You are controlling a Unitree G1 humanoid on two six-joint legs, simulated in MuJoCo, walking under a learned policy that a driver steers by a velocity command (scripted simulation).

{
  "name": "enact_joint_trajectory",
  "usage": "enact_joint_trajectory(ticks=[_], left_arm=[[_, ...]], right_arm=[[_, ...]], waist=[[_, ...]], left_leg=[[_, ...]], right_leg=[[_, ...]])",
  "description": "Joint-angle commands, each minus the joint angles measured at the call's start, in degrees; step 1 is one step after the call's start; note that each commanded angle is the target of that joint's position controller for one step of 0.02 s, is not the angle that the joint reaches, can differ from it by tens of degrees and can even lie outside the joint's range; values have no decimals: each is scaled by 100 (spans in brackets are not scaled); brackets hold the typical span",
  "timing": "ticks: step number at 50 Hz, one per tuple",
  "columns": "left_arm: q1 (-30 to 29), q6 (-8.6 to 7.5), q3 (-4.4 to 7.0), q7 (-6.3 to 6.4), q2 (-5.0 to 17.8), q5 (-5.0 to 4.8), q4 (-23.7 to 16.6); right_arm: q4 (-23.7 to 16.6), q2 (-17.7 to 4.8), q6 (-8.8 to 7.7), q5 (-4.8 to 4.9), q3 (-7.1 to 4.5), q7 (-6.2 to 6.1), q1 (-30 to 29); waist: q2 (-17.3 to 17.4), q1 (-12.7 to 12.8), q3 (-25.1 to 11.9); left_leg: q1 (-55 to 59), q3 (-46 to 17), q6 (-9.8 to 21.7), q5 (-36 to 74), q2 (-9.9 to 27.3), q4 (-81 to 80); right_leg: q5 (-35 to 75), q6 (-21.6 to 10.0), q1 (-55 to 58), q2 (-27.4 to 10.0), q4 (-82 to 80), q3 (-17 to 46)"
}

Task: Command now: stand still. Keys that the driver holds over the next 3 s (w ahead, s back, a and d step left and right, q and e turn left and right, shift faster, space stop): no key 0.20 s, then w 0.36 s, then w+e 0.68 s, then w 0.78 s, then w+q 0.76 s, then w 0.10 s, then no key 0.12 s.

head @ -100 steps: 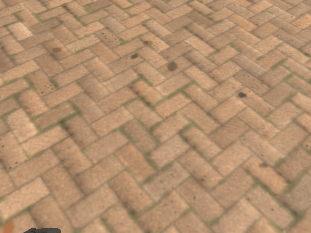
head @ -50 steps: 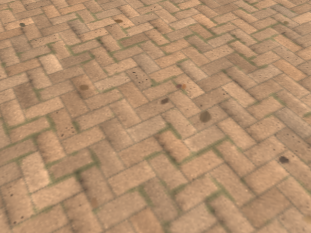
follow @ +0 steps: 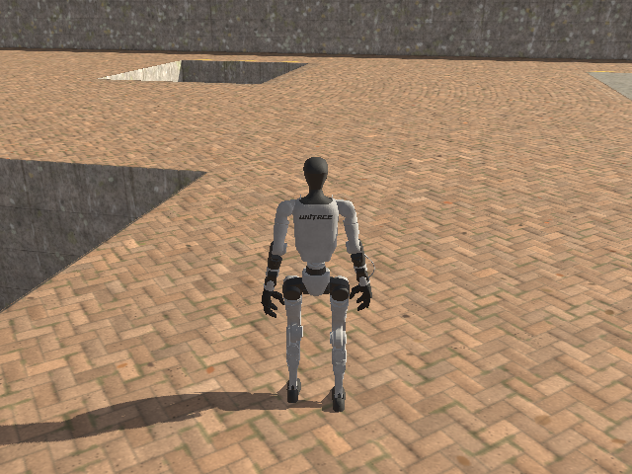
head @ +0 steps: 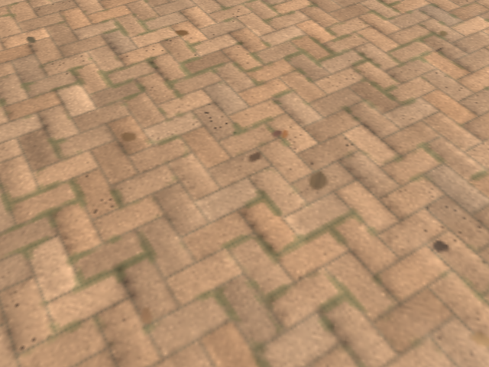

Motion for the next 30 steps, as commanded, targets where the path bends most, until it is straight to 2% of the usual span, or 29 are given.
enact_joint_trajectory(ticks=[1,10,11,13,14,15,16,17,18,19,20,21,22,23,24,25,26,27,28,29,30], left_arm=[[467,-26,84,16,511,-3,-63],[607,-32,92,21,452,-10,-66],[731,-26,82,27,391,-12,-3],[719,2,163,67,607,-70,-49],[727,-4,199,84,704,-95,-112],[877,-42,241,86,813,-127,-129],[1054,-97,314,76,1001,-162,-115],[1000,-148,391,66,1172,-180,-146],[921,-189,403,54,1138,-158,-203],[793,-231,396,28,1074,-149,-269],[631,-250,388,-4,1008,-180,-344],[418,-236,384,-32,989,-221,-414],[372,-223,383,-56,981,-228,-464],[232,-252,367,-68,967,-214,-550],[50,-318,275,-93,649,-172,-700],[39,-438,200,-76,321,-190,-906],[-41,-521,263,-104,552,-302,-937],[-117,-578,272,-165,607,-347,-953],[-147,-614,302,-183,637,-299,-927],[-205,-616,368,-191,736,-252,-917],[-225,-577,419,-222,791,-235,-901]], right_arm=[[-127,-571,-35,2,-76,-20,96],[-89,-534,-33,8,-61,-30,185],[-33,-462,-29,4,-43,-32,284],[-26,-537,-33,55,-83,-43,326],[-82,-547,-75,53,-92,-34,242],[-183,-489,-157,55,-84,-4,72],[-279,-347,-265,71,-58,47,-81],[-354,-289,-366,86,-45,103,-172],[-407,-312,-448,112,-54,156,-220],[-455,-304,-516,154,-55,196,-210],[-457,-317,-574,190,-65,223,-103],[-336,-312,-616,215,-90,239,239],[-94,-377,-622,197,-160,237,730],[101,-532,-607,163,-251,236,1332],[237,-1009,-614,147,-398,207,2186],[278,-1417,-673,113,-447,276,2812],[165,-993,-762,43,-287,276,2264],[-32,-716,-813,52,-202,286,1749],[-162,-635,-822,41,-149,320,1409],[-232,-570,-803,30,-109,337,1248],[-216,-419,-760,2,-57,326,1303]], waist=[[-29,-2,74],[-33,-5,90],[-53,-3,-41],[-243,18,219],[-336,66,458],[-503,164,640],[-842,246,727],[-1066,247,876],[-987,206,974],[-947,126,1046],[-877,5,1016],[-793,-208,909],[-661,-351,683],[-418,-580,428],[831,-877,74],[1859,-953,-316],[989,-605,34],[609,-410,323],[373,-268,368],[307,-184,440],[385,-154,383]], left_leg=[[463,-128,198,637,150,-361],[459,-120,194,693,149,-345],[519,-43,193,122,77,-344],[81,215,245,-1675,-187,-23],[-328,248,288,-2200,-221,156],[-724,290,307,-2177,-210,457],[-1067,477,273,-1662,-232,1030],[-1321,455,303,-1204,-34,1599],[-1524,343,377,-1238,154,1874],[-1585,284,454,-1458,263,1764],[-1319,324,516,-1523,284,1255],[-510,514,548,-1188,163,446],[490,730,460,-647,-127,60],[1320,445,461,-389,-65,-75],[2227,-1316,879,-987,1003,-881],[2786,-3783,1658,-1488,2168,-1819],[2445,-3886,1713,-1686,2367,-1790],[2150,-3123,1505,-1481,2134,-1760],[1941,-2426,1299,-1089,1860,-1830],[1819,-1795,1114,-384,1664,-1874],[1719,-1189,928,268,1419,-1889]], right_leg=[[500,-74,-677,-141,-627,127],[563,-82,-675,-136,-624,125],[10,-102,-626,-95,-674,85],[-1657,-331,-819,-132,-745,266],[-2382,-507,-923,-324,-895,560],[-2825,-721,-869,-659,-1141,1042],[-3101,-996,-663,-1176,-1522,1750],[-3058,-1272,-616,-1717,-1795,2394],[-2829,-1393,-616,-1941,-1887,2628],[-2446,-1350,-565,-1939,-1821,2545],[-2054,-1189,-557,-1768,-1667,2206],[-1716,-969,-831,-1457,-1418,1691],[-1253,-821,-1200,-1092,-1029,1250],[-364,-670,-1585,-788,-299,848],[137,-303,-2441,-119,1732,-2],[-1257,-169,-3463,387,3436,54],[-1209,-307,-3933,-1,4441,624],[-607,-458,-4130,-272,4667,709],[-56,-529,-4073,-492,4494,606],[325,-536,-3986,-625,4184,558],[554,-515,-3739,-697,3950,475]])
Next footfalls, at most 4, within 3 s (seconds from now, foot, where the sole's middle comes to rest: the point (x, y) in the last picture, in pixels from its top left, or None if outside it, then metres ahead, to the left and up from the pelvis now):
0.94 right None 0.45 -0.11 -0.77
1.44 left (258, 279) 0.78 -0.01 -0.77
1.96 right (363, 236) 0.93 -0.36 -0.77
2.52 left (316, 157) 1.29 -0.24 -0.77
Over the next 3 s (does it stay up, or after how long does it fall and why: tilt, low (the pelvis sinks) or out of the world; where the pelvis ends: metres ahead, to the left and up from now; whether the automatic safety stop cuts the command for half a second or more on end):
stays up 1.38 -0.35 -0.01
